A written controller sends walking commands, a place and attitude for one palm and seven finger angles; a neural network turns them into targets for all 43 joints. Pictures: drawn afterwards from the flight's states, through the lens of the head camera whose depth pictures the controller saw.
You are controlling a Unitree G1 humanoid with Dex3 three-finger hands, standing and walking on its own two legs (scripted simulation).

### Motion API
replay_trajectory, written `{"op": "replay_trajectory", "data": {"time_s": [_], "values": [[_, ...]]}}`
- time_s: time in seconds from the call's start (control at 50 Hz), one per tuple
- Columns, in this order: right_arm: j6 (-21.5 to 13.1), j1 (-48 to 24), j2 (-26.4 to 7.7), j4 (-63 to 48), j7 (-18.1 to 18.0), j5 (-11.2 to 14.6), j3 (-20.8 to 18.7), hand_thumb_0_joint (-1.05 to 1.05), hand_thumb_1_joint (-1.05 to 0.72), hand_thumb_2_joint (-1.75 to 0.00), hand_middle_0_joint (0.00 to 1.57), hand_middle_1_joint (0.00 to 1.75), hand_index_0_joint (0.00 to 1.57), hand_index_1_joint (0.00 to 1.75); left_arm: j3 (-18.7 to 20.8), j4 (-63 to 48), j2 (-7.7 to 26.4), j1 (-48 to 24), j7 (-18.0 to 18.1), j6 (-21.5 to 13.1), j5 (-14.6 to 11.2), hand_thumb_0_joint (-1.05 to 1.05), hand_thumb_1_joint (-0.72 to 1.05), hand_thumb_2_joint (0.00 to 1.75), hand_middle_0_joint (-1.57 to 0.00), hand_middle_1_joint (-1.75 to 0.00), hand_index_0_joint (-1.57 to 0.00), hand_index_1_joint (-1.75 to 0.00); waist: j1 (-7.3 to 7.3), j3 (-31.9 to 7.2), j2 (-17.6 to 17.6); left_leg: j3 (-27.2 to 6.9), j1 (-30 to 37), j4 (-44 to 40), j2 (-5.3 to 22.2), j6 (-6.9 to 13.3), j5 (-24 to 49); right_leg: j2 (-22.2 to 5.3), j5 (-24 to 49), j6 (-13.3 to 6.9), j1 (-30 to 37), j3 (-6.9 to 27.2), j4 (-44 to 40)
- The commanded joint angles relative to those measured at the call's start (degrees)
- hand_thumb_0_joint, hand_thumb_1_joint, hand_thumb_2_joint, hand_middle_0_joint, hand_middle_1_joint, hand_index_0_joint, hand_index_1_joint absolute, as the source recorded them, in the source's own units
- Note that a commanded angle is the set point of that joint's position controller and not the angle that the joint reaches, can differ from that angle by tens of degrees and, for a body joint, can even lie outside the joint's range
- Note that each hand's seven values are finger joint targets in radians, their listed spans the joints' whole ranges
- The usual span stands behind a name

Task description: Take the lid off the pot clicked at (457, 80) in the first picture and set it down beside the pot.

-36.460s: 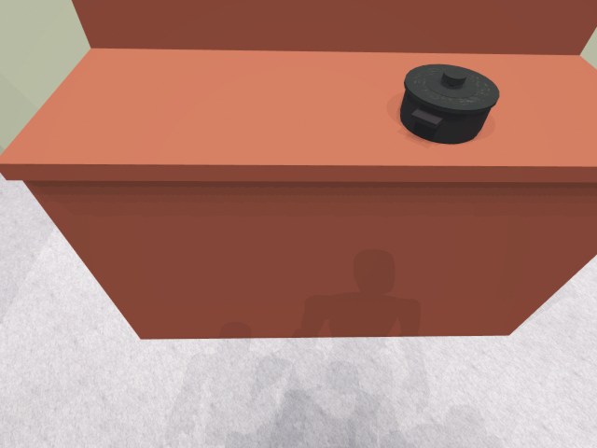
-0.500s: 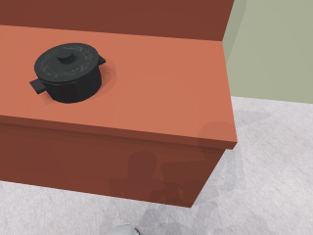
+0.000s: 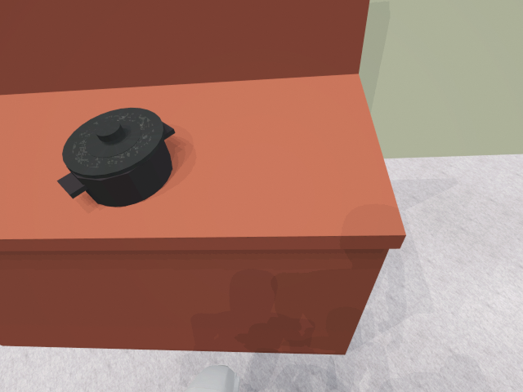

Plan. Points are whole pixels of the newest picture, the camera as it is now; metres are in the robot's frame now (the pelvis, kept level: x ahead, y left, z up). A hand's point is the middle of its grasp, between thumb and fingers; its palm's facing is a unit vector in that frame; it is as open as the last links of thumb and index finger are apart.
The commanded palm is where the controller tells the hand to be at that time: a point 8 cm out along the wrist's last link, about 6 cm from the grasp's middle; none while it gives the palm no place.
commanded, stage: shuffle to correct the standing spot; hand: left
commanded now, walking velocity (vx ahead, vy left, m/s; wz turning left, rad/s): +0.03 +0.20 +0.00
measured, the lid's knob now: (109, 130) +0.49 +0.30 +0.15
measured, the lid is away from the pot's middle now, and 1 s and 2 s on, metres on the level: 0.01 0.01 0.01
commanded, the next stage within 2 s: come to a stop and stand still in 0.68 s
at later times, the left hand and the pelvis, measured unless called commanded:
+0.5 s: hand out of the picture +0.04 +0.33 -0.18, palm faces +0.10 -0.95 -0.29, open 7.4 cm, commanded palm none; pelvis -0.01 +0.11 -0.01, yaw +1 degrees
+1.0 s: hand out of the picture +0.01 +0.36 -0.19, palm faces +0.07 -0.98 -0.19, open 7.4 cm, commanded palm none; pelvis +0.04 +0.18 -0.01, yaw +0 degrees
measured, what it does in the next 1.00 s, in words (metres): steps to the left: left foot, then right foot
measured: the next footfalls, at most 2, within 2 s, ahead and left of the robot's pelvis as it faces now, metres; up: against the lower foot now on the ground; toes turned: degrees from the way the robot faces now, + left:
left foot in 0.30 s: +0.05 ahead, +0.22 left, +0.00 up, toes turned +5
right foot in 0.60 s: +0.00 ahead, +0.06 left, +0.00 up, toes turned -6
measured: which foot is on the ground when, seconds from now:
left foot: up 0.00-0.28, down 0.30-0.60, up 0.62-0.96, down 0.98-1.00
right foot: down 0.00-0.30, up 0.32-0.58, down 0.60-1.00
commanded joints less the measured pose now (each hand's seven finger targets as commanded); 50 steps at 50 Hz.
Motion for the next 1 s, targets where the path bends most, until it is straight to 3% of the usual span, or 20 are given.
{"op": "replay_trajectory", "data": {"time_s": [0.0, 0.14, 0.2, 0.24, 0.26, 0.28, 0.32, 0.38, 0.5, 0.54, 0.56, 0.58, 0.6, 0.62, 0.66, 0.7, 0.86, 0.92, 0.96, 0.98], "values": [[-1.26, -0.91, -2.12, -3.35, 0.05, 0.23, -0.03, 0.0, -0.9, -0.9, 0.2, 0.3, 0.2, 0.3, 3.15, -2.49, 12.09, 4.09, 0.73, -1.17, 0.32, 0.0, 0.9, 0.9, -0.2, -0.3, -0.2, -0.3, 1.63, -1.07, -10.01, 0.81, -6.34, -0.72, 2.24, -1.31, 0.49, -14.14, 30.98, -6.03, 8.67, 11.47, -9.52], [-2.31, -3.42, -2.57, -3.64, 0.52, 0.95, 0.45, 0.0, -0.9, -0.9, 0.2, 0.3, 0.2, 0.3, 4.01, -2.85, 15.64, 0.4, 0.12, 0.22, 0.83, 0.0, 0.9, 0.9, -0.2, -0.3, -0.2, -0.3, 2.72, -0.05, -15.2, 4.76, 5.84, -20.07, 1.73, -0.23, -3.08, -14.73, 21.05, -5.75, 1.88, 11.88, -10.13], [-3.12, 0.0, -2.87, -2.77, 0.37, 1.11, 0.25, 0.0, -0.9, -0.9, 0.2, 0.3, 0.2, 0.3, 4.36, -2.79, 16.43, -2.03, -0.05, 0.72, 0.65, 0.0, 0.9, 0.9, -0.2, -0.3, -0.2, -0.3, 0.88, -2.18, -14.34, 6.58, 15.53, -31.34, 0.22, 0.8, -0.56, -14.27, 19.51, -3.64, -0.96, 10.95, -6.74], [-4.05, 6.26, -5.27, -1.0, -0.3, 0.9, -0.17, 0.0, -0.9, -0.9, 0.2, 0.3, 0.2, 0.3, 3.88, -3.34, 13.74, -3.04, -0.24, 1.37, 0.32, 0.0, 0.9, 0.9, -0.2, -0.3, -0.2, -0.3, -1.74, -4.23, -4.77, 7.14, 26.46, -42.1, 2.47, 1.61, 6.61, -9.31, 10.91, -0.92, -5.46, 6.28, 2.71], [-4.24, 7.27, -9.44, -1.39, -0.57, 0.21, -1.06, 0.0, -0.9, -0.9, 0.2, 0.3, 0.2, 0.3, 3.28, -4.04, 9.53, -1.73, -0.31, 1.99, 0.03, 0.0, 0.9, 0.9, -0.2, -0.3, -0.2, -0.3, -1.77, -4.54, 11.44, -5.49, 30.53, -44.94, 13.19, 6.05, 15.48, -1.82, -9.84, 2.34, -14.85, 0.17, 13.34], [-3.01, 8.66, -12.1, -2.06, -0.79, -0.14, -1.34, 0.0, -0.9, -0.9, 0.2, 0.3, 0.2, 0.3, 2.45, -5.02, 7.01, -3.11, 0.15, 2.44, 0.13, 0.0, 0.9, 0.9, -0.2, -0.3, -0.2, -0.3, -3.22, -3.55, 17.29, -11.68, 25.28, -47.48, 18.85, 12.09, 20.11, 3.68, -23.63, 3.54, -18.3, 0.59, 26.41], [-2.37, 5.56, -9.56, -3.0, -1.33, -0.94, -0.46, 0.0, -0.9, -0.9, 0.2, 0.3, 0.2, 0.3, 2.14, -4.51, 6.86, -4.81, 1.18, 2.76, 0.02, 0.0, 0.9, 0.9, -0.2, -0.3, -0.2, -0.3, -2.13, -4.6, 21.04, -12.88, 18.85, -49.66, 16.84, 15.37, 7.49, 4.06, -19.27, 2.11, -19.83, 5.3, 39.27], [-3.18, -1.94, -5.63, -5.67, -1.53, -0.7, 0.91, 0.0, -0.9, -0.9, 0.2, 0.3, 0.2, 0.3, 2.12, -1.82, 8.32, -2.52, 0.42, 2.7, -0.23, 0.0, 0.9, 0.9, -0.2, -0.3, -0.2, -0.3, 1.17, -1.73, 10.06, -5.58, 14.39, -50.12, 10.47, 13.65, 4.41, 2.56, -9.34, 2.4, -16.32, 3.88, 37.97], [-3.69, 3.47, -5.26, -3.86, -1.96, -0.56, 0.76, 0.0, -0.9, -0.9, 0.2, 0.3, 0.2, 0.3, 0.56, -1.84, 5.35, -1.31, -0.14, 2.04, -0.1, 0.0, 0.9, 0.9, -0.2, -0.3, -0.2, -0.3, -0.33, -3.87, 5.49, -7.91, 19.75, -49.65, 13.19, 16.03, 6.01, 2.08, -10.63, 2.41, -5.65, 1.59, 11.57], [-3.75, 2.94, -4.92, -3.48, -1.84, -0.09, 0.94, 0.0, -0.9, -0.9, 0.2, 0.3, 0.2, 0.3, 0.5, -0.3, 4.84, 3.5, -0.29, 1.36, 0.03, 0.0, 0.9, 0.9, -0.2, -0.3, -0.2, -0.3, 2.33, -3.19, 0.31, -5.2, 14.14, -45.67, 11.03, 13.59, 0.55, 2.09, -2.73, 2.11, 5.55, 1.06, -4.32], [-3.85, 2.32, -2.93, -3.68, -1.51, 0.51, 1.04, 0.0, -0.9, -0.9, 0.2, 0.3, 0.2, 0.3, 0.9, 0.55, 6.51, 5.89, -0.11, 0.92, 0.52, 0.0, 0.9, 0.9, -0.2, -0.3, -0.2, -0.3, 3.32, -1.0, -6.56, -0.23, 6.05, -38.3, 6.63, 9.95, -4.86, -3.23, -1.74, 0.33, 11.96, 7.65, -12.42], [-3.79, 1.35, -0.75, -5.2, -1.28, 0.98, 1.17, 0.0, -0.9, -0.9, 0.2, 0.3, 0.2, 0.3, 1.86, 0.1, 11.29, 7.03, 0.0, 0.54, 0.94, 0.0, 0.9, 0.9, -0.2, -0.3, -0.2, -0.3, 3.46, 2.69, -19.17, 5.23, -5.38, -25.9, -0.89, 5.03, -11.98, -17.71, -9.89, -5.82, 13.55, 30.58, -21.65], [-3.49, -2.0, -4.65, -5.79, -1.18, -0.18, 0.56, 0.0, -0.9, -0.9, 0.2, 0.3, 0.2, 0.3, 1.98, -0.85, 12.22, 5.77, -0.09, -0.01, 0.21, 0.0, 0.9, 0.9, -0.2, -0.3, -0.2, -0.3, 3.6, 5.59, -14.89, 0.44, -5.65, -18.11, 1.13, 4.05, -11.42, -22.4, -8.02, -9.26, 5.79, 34.64, -24.65], [-3.36, -2.18, -4.57, -5.32, -0.99, -0.25, -0.06, 0.0, -0.9, -0.9, 0.2, 0.3, 0.2, 0.3, 2.31, -1.08, 12.31, 4.64, 0.06, -0.78, 0.15, 0.0, 0.9, 0.9, -0.2, -0.3, -0.2, -0.3, 2.45, 5.23, -14.65, -1.19, -5.73, -13.56, 0.77, 3.94, -9.49, -21.16, -2.84, -9.46, 4.92, 35.04, -24.27], [-3.44, 1.38, -4.37, -1.76, -0.32, -0.09, -0.3, 0.0, -0.9, -0.9, 0.2, 0.3, 0.2, 0.3, 1.61, -1.62, 9.14, -0.12, -0.4, -1.88, -0.1, 0.0, 0.9, 0.9, -0.2, -0.3, -0.2, -0.3, -0.74, 4.59, -7.11, -1.28, -3.87, -7.61, 1.46, 3.15, -2.18, -13.93, 9.27, -7.32, 5.73, 20.87, -20.02], [-3.78, 2.9, -2.66, -0.66, -0.02, 0.15, -0.04, 0.0, -0.9, -0.9, 0.2, 0.3, 0.2, 0.3, 1.75, -1.23, 8.05, 0.47, -0.66, -2.73, -0.19, 0.0, 0.9, 0.9, -0.2, -0.3, -0.2, -0.3, -0.75, 0.12, -8.09, 0.78, -3.59, -6.33, 1.74, 2.09, 0.31, -11.2, 21.66, -6.4, 10.76, 12.97, -16.21], [-5.13, -1.08, 0.69, 0.2, -0.51, 1.32, 1.36, 0.0, -0.9, -0.9, 0.2, 0.3, 0.2, 0.3, 1.17, 1.28, 8.73, 2.56, -0.94, -1.53, 0.52, 0.0, 0.9, 0.9, -0.2, -0.3, -0.2, -0.3, 0.63, 0.66, -13.06, 7.61, 9.65, -26.11, 0.35, 1.37, 1.1, -7.38, 34.62, -3.98, 6.67, 6.04, -10.59], [-6.0, 4.0, -0.47, 3.21, -1.2, 1.06, 1.52, 0.0, -0.9, -0.9, 0.2, 0.3, 0.2, 0.3, 0.62, 2.53, 8.16, 2.51, -0.69, -0.58, -0.03, 0.0, 0.9, 0.9, -0.2, -0.3, -0.2, -0.3, -1.11, -1.65, -9.75, 6.35, 23.53, -40.29, 1.5, 2.21, 14.86, -3.36, 24.38, -0.32, 3.78, 4.14, -3.7], [-6.44, 7.45, -6.87, 4.4, -1.88, 0.48, 0.59, 0.0, -0.9, -0.9, 0.2, 0.3, 0.2, 0.3, -0.07, 3.08, 4.25, 5.79, -0.24, 0.02, -0.62, 0.0, 0.9, 0.9, -0.2, -0.3, -0.2, -0.3, -1.4, -4.91, 5.03, -5.09, 32.38, -39.68, 14.67, 7.13, 45.16, 1.85, -2.71, 2.86, -1.96, 1.26, 2.71], [-5.79, 8.82, -8.17, 4.98, -2.31, 0.36, 0.33, 0.0, -0.9, -0.9, 0.2, 0.3, 0.2, 0.3, -0.37, 3.15, 3.27, 6.07, 0.01, 0.41, -0.8, 0.0, 0.9, 0.9, -0.2, -0.3, -0.2, -0.3, -2.11, -4.5, 7.61, -6.15, 30.25, -41.62, 18.11, 9.47, 52.98, 3.91, -15.26, 3.36, -1.14, 0.75, 8.1]]}}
